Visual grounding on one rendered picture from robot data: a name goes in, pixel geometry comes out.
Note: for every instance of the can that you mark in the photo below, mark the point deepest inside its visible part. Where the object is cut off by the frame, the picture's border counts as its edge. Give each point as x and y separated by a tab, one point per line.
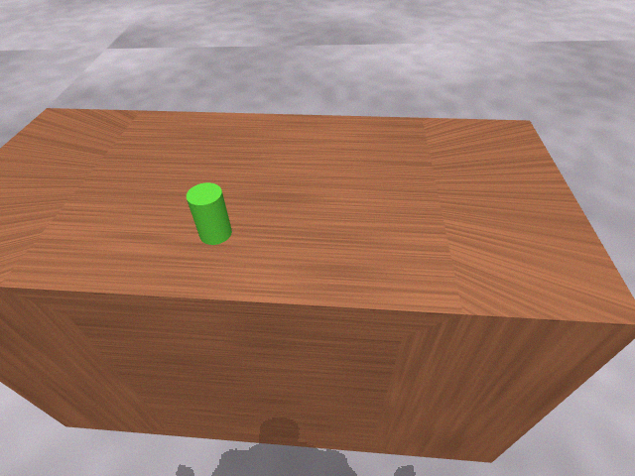
208	209

